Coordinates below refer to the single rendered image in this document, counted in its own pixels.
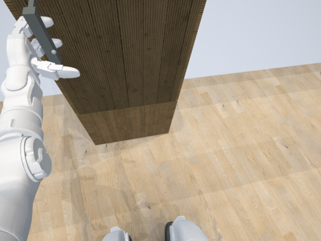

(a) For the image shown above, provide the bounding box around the robot left thigh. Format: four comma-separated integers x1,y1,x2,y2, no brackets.
102,230,129,241

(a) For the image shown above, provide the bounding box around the cupboard door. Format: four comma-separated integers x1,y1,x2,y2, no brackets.
11,0,202,114

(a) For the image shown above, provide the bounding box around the handle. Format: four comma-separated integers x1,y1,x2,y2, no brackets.
22,0,62,65

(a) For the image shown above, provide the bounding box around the left robot upper arm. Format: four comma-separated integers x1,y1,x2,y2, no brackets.
0,136,52,241

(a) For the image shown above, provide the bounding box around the right robot shin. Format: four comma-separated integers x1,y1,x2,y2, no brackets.
170,216,186,239

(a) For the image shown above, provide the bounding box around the robot left hand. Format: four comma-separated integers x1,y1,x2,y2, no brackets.
7,16,80,81

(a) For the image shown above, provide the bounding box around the left robot forearm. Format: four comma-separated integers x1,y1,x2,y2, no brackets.
0,66,44,143

